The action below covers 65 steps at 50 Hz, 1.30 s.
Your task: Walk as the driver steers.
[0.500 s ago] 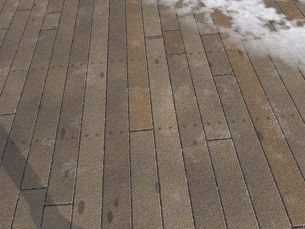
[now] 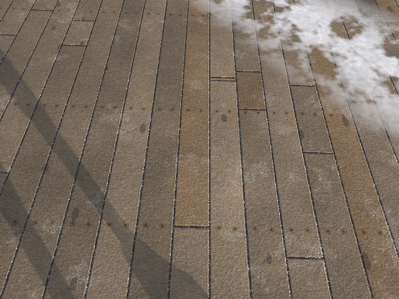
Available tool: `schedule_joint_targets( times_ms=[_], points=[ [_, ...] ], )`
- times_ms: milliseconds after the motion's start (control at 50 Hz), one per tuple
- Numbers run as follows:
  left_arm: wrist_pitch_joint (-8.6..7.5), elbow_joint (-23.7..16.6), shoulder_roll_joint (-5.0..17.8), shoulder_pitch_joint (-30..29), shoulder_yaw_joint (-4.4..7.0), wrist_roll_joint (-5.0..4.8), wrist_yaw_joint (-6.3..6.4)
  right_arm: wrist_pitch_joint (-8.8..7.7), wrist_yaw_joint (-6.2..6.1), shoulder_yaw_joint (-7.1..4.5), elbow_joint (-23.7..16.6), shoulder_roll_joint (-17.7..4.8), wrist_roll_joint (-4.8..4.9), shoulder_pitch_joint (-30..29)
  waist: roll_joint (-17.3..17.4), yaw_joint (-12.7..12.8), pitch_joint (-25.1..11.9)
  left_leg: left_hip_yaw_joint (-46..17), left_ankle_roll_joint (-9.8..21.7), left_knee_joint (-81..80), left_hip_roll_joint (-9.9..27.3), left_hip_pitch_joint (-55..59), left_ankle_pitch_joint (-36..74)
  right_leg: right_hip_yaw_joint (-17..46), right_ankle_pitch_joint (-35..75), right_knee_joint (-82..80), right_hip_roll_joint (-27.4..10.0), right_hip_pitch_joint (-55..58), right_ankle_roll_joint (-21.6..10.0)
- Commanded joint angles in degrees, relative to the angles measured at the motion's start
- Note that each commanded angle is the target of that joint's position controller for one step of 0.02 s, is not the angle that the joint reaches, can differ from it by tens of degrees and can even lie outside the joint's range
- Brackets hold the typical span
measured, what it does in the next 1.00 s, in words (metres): walks ahead: right foot, then left foot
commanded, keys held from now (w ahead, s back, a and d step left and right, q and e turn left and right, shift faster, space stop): w+q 0.30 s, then w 0.26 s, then w+e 0.44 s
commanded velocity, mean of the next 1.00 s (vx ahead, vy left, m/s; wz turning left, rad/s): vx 0.50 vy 0.00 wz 0.14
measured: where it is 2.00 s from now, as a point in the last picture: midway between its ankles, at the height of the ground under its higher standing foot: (189, 153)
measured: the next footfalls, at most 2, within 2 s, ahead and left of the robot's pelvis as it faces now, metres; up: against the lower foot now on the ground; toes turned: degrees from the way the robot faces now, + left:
right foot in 0.24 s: +0.33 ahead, -0.12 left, +0.00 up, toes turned +11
left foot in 0.74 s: +0.50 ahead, +0.15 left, +0.00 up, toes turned +17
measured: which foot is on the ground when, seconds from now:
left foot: down 0.00-0.24, up 0.26-0.72, down 0.74-1.00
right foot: up 0.00-0.22, down 0.24-0.74, up 0.76-1.00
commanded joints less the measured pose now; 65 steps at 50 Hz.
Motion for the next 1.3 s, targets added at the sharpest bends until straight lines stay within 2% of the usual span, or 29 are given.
schedule_joint_targets(
  times_ms=[20,140,180,220,240,260,280,300,320,360,460,620,680,720,740,760,780,800,820,860,940,1020,1120,1180,1220,1240,1260,1280,1300],
  points=[
    [-0.39,-5.0,4.0,-5.9,0.63,-0.40,-0.22,-0.51,-0.36,-2.05,-2.6,-8.9,0.04,3.2,4.6,-0.9,-0.1,-12.9,4.6,-5.0,13.7,-0.8,15.9,-2.9,6.9,-6.0,2.3,-0.7,1.1],
    [-1.31,-8.8,4.6,-13.2,0.05,-1.17,-0.31,0.12,-1.32,-2.38,-3.0,-9.5,-1.11,6.4,6.1,-3.0,-0.3,-16.8,4.2,1.4,15.2,6.5,25.3,-2.4,5.1,-15.3,5.3,0.6,-0.3],
    [-1.86,-8.0,6.2,-8.5,0.49,-1.38,0.00,0.10,-1.74,-2.76,-4.2,-10.6,-1.19,3.0,6.8,0.3,-1.2,-17.9,2.3,4.7,15.4,4.3,28.4,-1.7,1.9,-20.0,6.4,9.7,-1.8],
    [-2.92,-4.3,9.4,4.9,1.86,-1.22,1.20,-0.58,-0.99,-2.95,-5.1,-11.4,-0.67,-0.1,4.1,6.8,-7.8,-15.4,-0.4,18.8,11.1,-0.7,33.3,-1.3,1.4,-25.2,6.8,29.3,-4.5],
    [-3.36,-3.7,13.6,14.0,2.93,0.05,2.36,-1.20,-0.40,-2.16,-6.8,-8.4,0.14,0.0,-1.2,10.0,-16.0,-11.7,-1.6,33.1,8.1,-7.6,20.2,9.6,-9.3,-26.3,-4.8,42.9,-7.4],
    [-2.49,-3.9,18.1,15.1,4.12,0.89,2.60,-0.90,-0.54,-1.10,-8.3,-3.0,2.05,6.9,-14.8,6.6,-22.9,-3.9,-3.5,48.5,-0.8,-24.8,-19.9,34.6,-13.3,-30.9,-20.1,56.4,-14.3],
    [-1.62,-4.0,13.8,12.3,3.85,-0.04,2.25,0.02,-1.20,-1.63,-7.0,-8.4,-0.23,5.9,-7.7,5.2,-18.0,-2.8,-2.9,54.2,4.5,-30.6,-19.7,39.3,-20.0,-32.7,-19.2,50.4,-14.6],
    [-1.55,-4.7,8.8,8.8,2.68,-0.51,2.04,0.38,-0.82,-1.98,-6.8,-9.0,-1.01,1.9,-1.4,4.6,-9.9,-2.5,-3.1,54.4,6.9,-30.6,-13.9,30.1,-18.8,-34.1,-16.3,42.0,-13.2],
    [-1.73,-4.3,6.2,6.8,1.98,-0.46,1.72,0.43,-0.24,-1.72,-7.3,-7.7,-1.25,-0.6,0.5,4.0,-5.7,-1.8,-3.5,52.3,8.4,-29.2,-10.3,22.7,-11.4,-35.6,-13.1,36.0,-12.3],
    [-2.53,-2.4,5.2,8.0,1.54,-0.67,1.56,1.33,0.88,-1.51,-7.5,-6.1,-2.30,-1.4,-3.8,2.6,-3.1,-1.2,-4.2,49.4,10.0,-26.3,-8.8,13.2,-1.4,-37.4,-8.8,30.0,-10.8],
    [-4.73,1.1,6.2,12.3,2.01,-1.64,0.51,2.19,1.99,-0.77,-9.3,-4.7,-2.56,-6.9,-3.8,2.2,-2.1,-1.4,-5.3,43.7,9.9,-30.0,-3.6,5.4,9.5,-40.6,-8.0,30.0,-12.7],
    [-3.65,6.1,7.9,19.7,2.30,-2.09,0.17,0.99,2.61,1.63,-14.5,-3.3,-2.21,-24.1,-3.6,5.6,0.5,7.6,-5.9,20.0,10.8,-23.4,4.9,-0.5,16.8,-40.3,-6.0,30.4,-11.9],
    [-2.83,7.4,9.7,20.5,2.77,-1.76,0.51,0.23,1.64,1.36,-14.2,-4.7,-2.09,-22.4,-3.8,3.9,-0.1,7.7,-4.4,15.5,9.2,-18.4,0.4,1.8,23.7,-35.0,-7.7,33.6,-11.5],
    [-2.48,7.8,8.7,20.2,2.43,-2.34,0.56,-1.10,0.40,0.06,-9.7,-7.4,-3.07,-9.4,-0.2,-1.8,-7.0,6.9,-2.2,9.1,8.5,0.5,2.0,-1.2,28.2,-19.2,-3.5,29.7,-9.6],
    [-2.70,5.5,5.9,18.9,1.56,-2.73,0.43,-1.66,-0.57,-1.22,-8.2,-12.0,-4.36,0.9,6.0,-5.9,-14.9,-6.4,0.6,7.3,21.5,15.0,-5.0,-3.6,11.8,-3.3,-0.1,19.4,-8.2],
    [-2.40,4.1,-0.4,25.1,0.35,-3.89,0.64,-1.06,-1.03,-2.49,-8.1,-17.4,-4.09,2.5,17.7,-3.1,-20.8,-28.5,6.1,1.5,36.3,26.0,-7.4,-6.5,-23.2,13.5,8.3,2.0,-6.5],
    [-1.40,5.6,7.0,22.0,2.33,-2.42,1.32,-0.43,-1.01,-2.01,-8.5,-13.5,-2.18,-0.1,8.5,-3.5,-15.9,-28.6,6.1,-0.5,34.3,18.9,-12.5,-1.1,-21.4,18.3,5.8,-1.3,-7.3],
    [-1.32,5.0,6.6,18.7,2.71,-2.39,0.92,-0.60,-0.88,-0.71,-8.9,-9.2,-1.87,-5.3,6.9,-1.1,-7.7,-19.9,4.4,-2.2,30.8,11.6,-11.0,0.1,-16.1,17.6,3.4,-1.9,-7.7],
    [-1.19,5.1,5.0,17.5,2.54,-2.46,0.59,-1.06,-0.64,-0.02,-8.9,-6.2,-1.75,-8.2,7.0,0.4,-4.1,-13.3,2.7,-4.4,28.0,6.0,-5.3,-0.3,-12.5,15.5,1.9,-0.2,-7.3],
    [0.21,5.9,3.9,18.0,2.80,-1.26,-0.14,-1.92,-0.96,0.57,-8.3,-3.9,-1.46,-9.5,8.3,2.9,-1.5,-4.5,0.1,-6.4,24.2,0.4,2.1,-0.9,-9.5,13.7,0.7,3.1,-6.2],
    [1.73,3.8,1.8,12.9,2.91,-0.92,-1.41,-3.58,-1.18,-0.02,-6.2,-4.8,-0.77,-6.3,6.5,3.9,-0.9,3.2,0.6,-8.1,23.9,0.8,12.1,-1.9,-3.4,13.4,0.3,-0.9,-4.9],
    [1.81,0.5,1.0,4.5,2.34,-0.93,-2.34,-3.51,-1.32,0.06,-4.4,-4.2,-1.12,-3.8,6.2,3.0,1.6,10.0,0.6,-8.6,22.5,1.1,15.7,-3.7,4.6,4.1,0.2,-4.0,-4.2],
    [1.62,-3.4,1.0,-4.8,1.33,-0.61,-3.31,-3.06,-1.77,-0.57,-2.4,-6.8,-1.20,-0.1,5.6,1.0,3.2,15.3,-0.3,-7.2,23.8,5.0,22.2,-9.2,6.8,-10.1,2.0,0.6,-6.6],
    [1.64,-4.1,2.3,-4.5,1.71,-0.35,-3.01,-2.08,-2.24,-0.92,-1.5,-8.4,-1.36,0.8,6.3,1.9,1.6,18.2,-1.3,0.3,24.6,10.7,41.2,-12.1,-0.1,-13.2,5.5,4.8,-9.8],
    [1.43,-2.5,3.9,2.2,2.60,-0.31,-2.37,-0.94,-2.48,-1.44,-1.3,-10.4,-1.52,0.7,7.5,5.0,-3.0,19.3,-1.6,13.3,24.7,12.2,54.3,-13.5,-6.5,-14.5,9.7,13.1,-12.5],
    [0.88,-0.3,5.2,9.5,3.50,-0.08,-1.82,-0.36,-2.39,-1.56,-1.6,-10.9,-1.33,0.4,6.3,8.3,-7.3,19.9,-2.3,24.8,24.3,8.8,50.3,-12.7,-5.8,-18.3,11.5,22.8,-14.2],
    [0.61,2.2,9.6,18.5,5.23,0.60,-0.85,-0.29,-2.16,-1.28,-3.0,-10.0,-1.41,0.1,1.5,12.1,-12.7,20.2,-4.2,41.5,22.6,-2.4,34.0,-3.0,-9.8,-22.0,5.8,37.1,-17.0],
    [0.93,1.3,16.8,16.8,6.90,0.11,-0.10,-0.73,-0.71,0.18,-7.3,-2.6,-0.94,2.6,-12.9,7.2,-16.9,17.4,-7.9,63.1,10.8,-29.7,-20.4,28.2,-9.2,-25.5,-12.1,55.2,-26.3],
    [1.70,0.6,16.1,19.2,6.81,-1.64,0.16,-1.53,-0.52,-0.82,-9.1,-7.9,-1.31,-5.8,-3.0,10.9,-18.7,4.2,-7.9,67.7,8.7,-36.4,-19.9,38.7,-9.0,-33.0,-13.7,54.9,-27.0]
  ],
)
Velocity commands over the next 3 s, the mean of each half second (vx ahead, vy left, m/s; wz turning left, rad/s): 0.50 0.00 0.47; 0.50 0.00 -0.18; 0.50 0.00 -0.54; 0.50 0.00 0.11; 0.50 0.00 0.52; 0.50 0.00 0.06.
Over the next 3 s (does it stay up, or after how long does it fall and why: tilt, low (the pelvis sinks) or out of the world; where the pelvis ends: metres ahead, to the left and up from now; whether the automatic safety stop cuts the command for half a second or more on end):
stays up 1.59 0.09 0.00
